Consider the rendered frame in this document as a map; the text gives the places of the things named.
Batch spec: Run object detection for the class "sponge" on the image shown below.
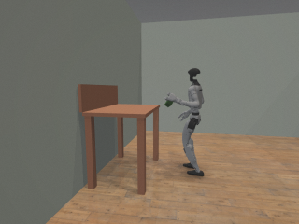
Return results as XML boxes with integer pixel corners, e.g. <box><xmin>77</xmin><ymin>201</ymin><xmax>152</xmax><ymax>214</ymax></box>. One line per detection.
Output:
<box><xmin>164</xmin><ymin>100</ymin><xmax>173</xmax><ymax>107</ymax></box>

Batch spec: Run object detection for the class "table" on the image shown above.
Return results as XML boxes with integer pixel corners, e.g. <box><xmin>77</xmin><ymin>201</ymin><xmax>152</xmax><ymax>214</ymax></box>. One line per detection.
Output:
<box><xmin>78</xmin><ymin>84</ymin><xmax>160</xmax><ymax>195</ymax></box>

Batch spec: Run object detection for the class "robot left forearm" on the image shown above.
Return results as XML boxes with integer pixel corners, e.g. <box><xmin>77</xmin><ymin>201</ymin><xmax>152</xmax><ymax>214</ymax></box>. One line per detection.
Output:
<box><xmin>175</xmin><ymin>97</ymin><xmax>199</xmax><ymax>107</ymax></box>

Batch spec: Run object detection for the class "robot right hand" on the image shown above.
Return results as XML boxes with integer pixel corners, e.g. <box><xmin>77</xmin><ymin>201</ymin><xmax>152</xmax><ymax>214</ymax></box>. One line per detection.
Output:
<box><xmin>178</xmin><ymin>111</ymin><xmax>190</xmax><ymax>121</ymax></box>

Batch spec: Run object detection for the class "robot left shin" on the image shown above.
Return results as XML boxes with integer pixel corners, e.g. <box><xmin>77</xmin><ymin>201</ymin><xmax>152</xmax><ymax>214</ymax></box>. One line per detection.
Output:
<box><xmin>183</xmin><ymin>146</ymin><xmax>200</xmax><ymax>173</ymax></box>

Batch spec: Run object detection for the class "left robot upper arm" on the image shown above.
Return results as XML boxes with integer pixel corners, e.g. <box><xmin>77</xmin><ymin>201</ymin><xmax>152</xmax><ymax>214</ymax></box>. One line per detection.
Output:
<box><xmin>188</xmin><ymin>85</ymin><xmax>200</xmax><ymax>108</ymax></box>

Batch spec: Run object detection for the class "left robot foot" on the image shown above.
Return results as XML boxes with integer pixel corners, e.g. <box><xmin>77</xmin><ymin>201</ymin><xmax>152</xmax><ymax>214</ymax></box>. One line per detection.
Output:
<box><xmin>187</xmin><ymin>170</ymin><xmax>205</xmax><ymax>176</ymax></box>

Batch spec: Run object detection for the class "robot left hand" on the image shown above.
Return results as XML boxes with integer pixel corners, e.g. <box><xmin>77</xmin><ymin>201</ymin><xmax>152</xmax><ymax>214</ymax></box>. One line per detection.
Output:
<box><xmin>164</xmin><ymin>92</ymin><xmax>177</xmax><ymax>102</ymax></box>

